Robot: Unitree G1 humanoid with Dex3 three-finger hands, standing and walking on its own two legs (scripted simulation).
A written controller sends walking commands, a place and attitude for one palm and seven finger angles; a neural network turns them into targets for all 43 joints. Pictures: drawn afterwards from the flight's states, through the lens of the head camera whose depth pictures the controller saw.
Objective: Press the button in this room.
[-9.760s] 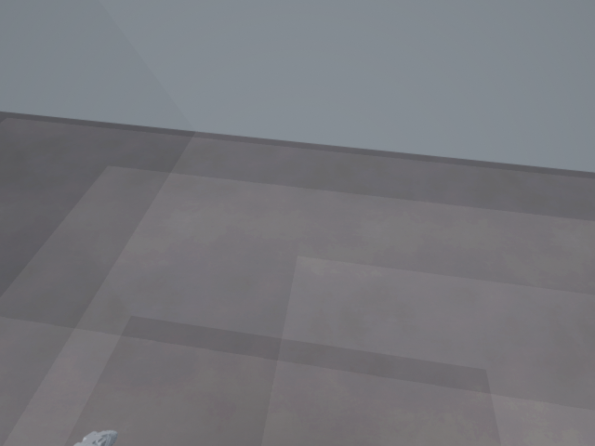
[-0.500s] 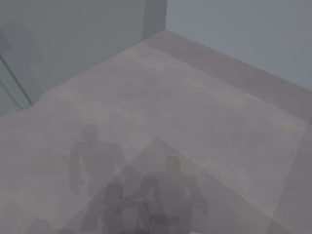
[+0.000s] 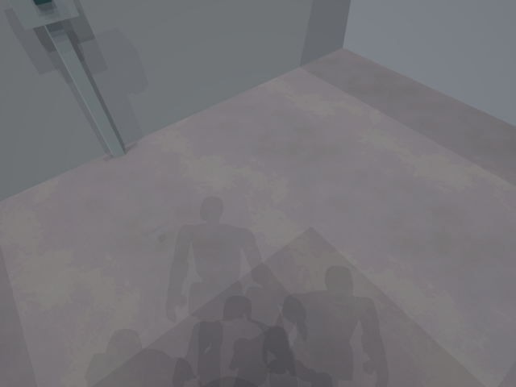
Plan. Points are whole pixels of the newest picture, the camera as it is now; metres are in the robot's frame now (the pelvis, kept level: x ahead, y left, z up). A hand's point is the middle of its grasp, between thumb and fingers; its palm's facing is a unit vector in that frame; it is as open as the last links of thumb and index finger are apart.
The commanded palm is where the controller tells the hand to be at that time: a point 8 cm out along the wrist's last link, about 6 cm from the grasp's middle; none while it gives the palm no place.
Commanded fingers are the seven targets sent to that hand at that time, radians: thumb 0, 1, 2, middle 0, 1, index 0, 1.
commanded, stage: stand and wait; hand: left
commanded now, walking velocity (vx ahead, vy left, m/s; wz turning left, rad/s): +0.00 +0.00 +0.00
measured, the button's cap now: out of the picture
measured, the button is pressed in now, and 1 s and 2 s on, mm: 0 0 0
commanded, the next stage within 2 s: turn or walk to find it in 0.36 s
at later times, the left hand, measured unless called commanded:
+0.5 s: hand out of the picture -0.04 +0.19 -0.18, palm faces +0.06 -0.98 -0.18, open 7.4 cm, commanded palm none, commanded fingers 0.00 0.90 0.90 -0.20 -0.30 -0.20 -0.30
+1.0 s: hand out of the picture +0.05 +0.22 -0.15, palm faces +0.25 -0.92 -0.30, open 7.4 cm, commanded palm none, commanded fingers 0.00 0.90 0.90 -0.20 -0.30 -0.20 -0.30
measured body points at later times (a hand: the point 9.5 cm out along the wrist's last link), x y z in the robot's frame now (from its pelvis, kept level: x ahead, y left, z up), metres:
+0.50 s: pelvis -0.03 +0.03 +0.00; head -0.03 +0.02 +0.45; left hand -0.04 +0.24 -0.16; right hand +0.02 -0.21 -0.16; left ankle -0.04 +0.15 -0.74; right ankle -0.01 -0.10 -0.74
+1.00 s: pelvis -0.04 -0.01 -0.01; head +0.00 -0.03 +0.44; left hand +0.03 +0.27 -0.13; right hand +0.03 -0.24 -0.18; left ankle -0.04 +0.15 -0.74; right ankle -0.04 -0.10 -0.75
